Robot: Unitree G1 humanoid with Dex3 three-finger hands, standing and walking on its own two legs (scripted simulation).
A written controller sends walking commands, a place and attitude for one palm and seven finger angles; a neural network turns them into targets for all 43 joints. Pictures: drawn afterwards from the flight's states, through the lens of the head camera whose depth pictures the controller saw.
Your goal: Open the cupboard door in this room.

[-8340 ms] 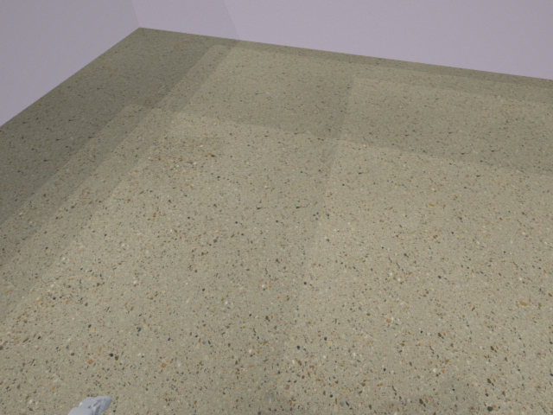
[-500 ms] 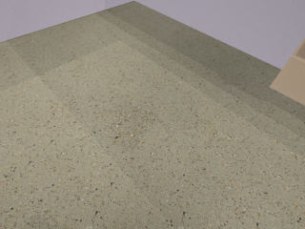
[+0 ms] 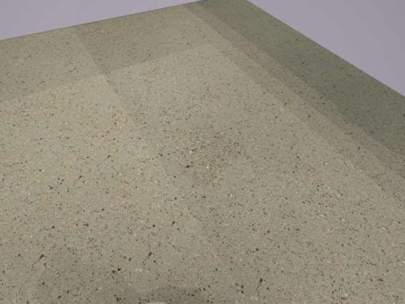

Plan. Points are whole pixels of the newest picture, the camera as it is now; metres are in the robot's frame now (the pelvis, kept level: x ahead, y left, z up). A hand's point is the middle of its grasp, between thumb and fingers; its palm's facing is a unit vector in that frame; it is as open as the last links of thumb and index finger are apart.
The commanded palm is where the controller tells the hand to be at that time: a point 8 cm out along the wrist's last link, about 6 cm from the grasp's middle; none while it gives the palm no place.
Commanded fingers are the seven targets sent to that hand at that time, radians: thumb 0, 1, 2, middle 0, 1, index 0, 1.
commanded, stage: turn or walk to find it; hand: left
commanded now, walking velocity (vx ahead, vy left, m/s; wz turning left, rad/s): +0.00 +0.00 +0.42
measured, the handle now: out of the picture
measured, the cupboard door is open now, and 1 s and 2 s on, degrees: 0 0 0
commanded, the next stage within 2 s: none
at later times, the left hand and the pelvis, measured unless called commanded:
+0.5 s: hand out of the picture +0.05 +0.19 -0.14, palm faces +0.18 -0.95 -0.27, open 7.4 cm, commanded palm none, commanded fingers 0.00 0.90 0.90 -0.20 -0.30 -0.20 -0.30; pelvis -0.03 -0.02 +0.01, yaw +11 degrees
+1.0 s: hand out of the picture -0.12 +0.22 -0.17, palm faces +0.44 -0.86 -0.25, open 7.4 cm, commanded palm none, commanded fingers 0.00 0.90 0.90 -0.20 -0.30 -0.20 -0.30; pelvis -0.06 +0.01 +0.01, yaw +24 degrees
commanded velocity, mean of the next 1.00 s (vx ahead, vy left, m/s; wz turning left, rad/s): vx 0.00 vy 0.00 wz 0.42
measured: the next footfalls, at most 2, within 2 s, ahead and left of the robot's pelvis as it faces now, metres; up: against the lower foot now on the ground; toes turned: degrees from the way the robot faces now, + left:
right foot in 0.46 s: +0.03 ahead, -0.13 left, +0.00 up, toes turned +7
left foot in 0.86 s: -0.06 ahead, +0.12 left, +0.00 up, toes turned +26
